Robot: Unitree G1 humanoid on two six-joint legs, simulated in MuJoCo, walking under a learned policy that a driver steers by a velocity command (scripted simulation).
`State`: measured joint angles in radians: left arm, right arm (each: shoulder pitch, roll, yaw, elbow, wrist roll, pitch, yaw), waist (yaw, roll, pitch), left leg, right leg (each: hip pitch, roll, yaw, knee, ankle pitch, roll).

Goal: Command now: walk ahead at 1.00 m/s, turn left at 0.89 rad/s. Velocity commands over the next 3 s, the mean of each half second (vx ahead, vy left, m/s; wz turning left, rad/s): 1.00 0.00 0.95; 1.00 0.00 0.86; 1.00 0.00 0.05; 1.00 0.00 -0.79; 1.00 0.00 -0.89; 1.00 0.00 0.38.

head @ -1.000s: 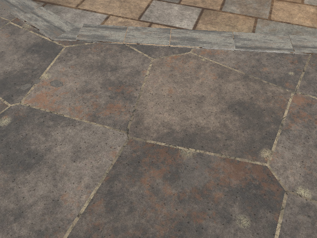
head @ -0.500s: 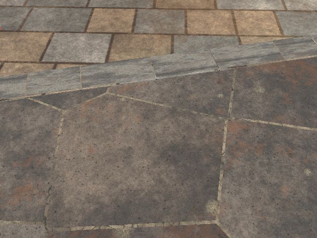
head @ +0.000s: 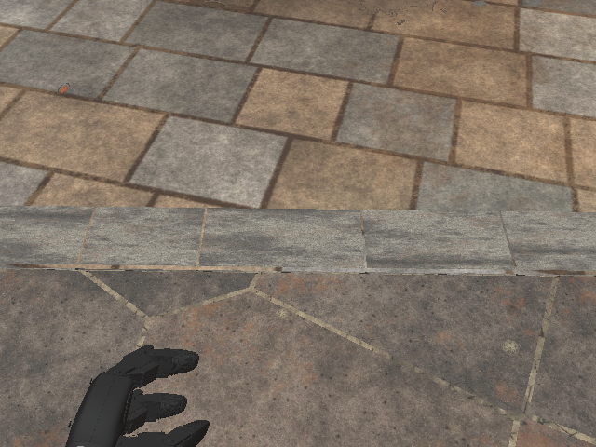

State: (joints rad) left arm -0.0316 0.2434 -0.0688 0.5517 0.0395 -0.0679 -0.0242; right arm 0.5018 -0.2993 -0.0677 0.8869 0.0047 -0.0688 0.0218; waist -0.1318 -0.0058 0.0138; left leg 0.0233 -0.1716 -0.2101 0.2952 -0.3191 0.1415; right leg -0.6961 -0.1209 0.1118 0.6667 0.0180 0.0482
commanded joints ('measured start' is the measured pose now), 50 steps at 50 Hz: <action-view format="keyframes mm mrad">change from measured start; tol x64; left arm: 1 -56 115 40 -63 -11 -16 10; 50 419 237 165 120 9 -2 27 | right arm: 1 -27 -196 -57 -65 1 -12 -9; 50 -178 -105 15 -172 -29 -18 -16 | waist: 1 33 66 27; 50 212 -138 -128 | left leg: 1 -221 175 -191 -34 523 63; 7 -818 98 77 1138 -117 -20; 25 -239 50 402 468 202 81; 29 484 410 -498 145 75 382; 43 -260 188 -167 -47 471 98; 50 -791 115 62 1120 5 -16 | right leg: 1 330 108 -103 -145 59 -8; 7 1087 -359 785 -414 -909 -190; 25 682 -136 -369 -38 1125 -27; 28 -5 108 -291 997 -561 -18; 42 367 45 -104 -39 94 -5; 50 874 -257 640 -436 -829 -219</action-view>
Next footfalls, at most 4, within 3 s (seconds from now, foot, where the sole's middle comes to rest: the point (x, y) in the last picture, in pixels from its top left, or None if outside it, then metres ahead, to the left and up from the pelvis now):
0.10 right None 0.30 -0.19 -0.77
0.54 left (228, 385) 0.64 0.11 -0.77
0.94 right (174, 245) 1.07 0.23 -0.77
1.38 left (4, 246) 1.12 0.70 -0.77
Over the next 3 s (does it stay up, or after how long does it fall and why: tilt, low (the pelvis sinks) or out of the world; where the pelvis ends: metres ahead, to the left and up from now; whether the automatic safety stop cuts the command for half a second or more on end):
stays up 2.29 1.20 -0.01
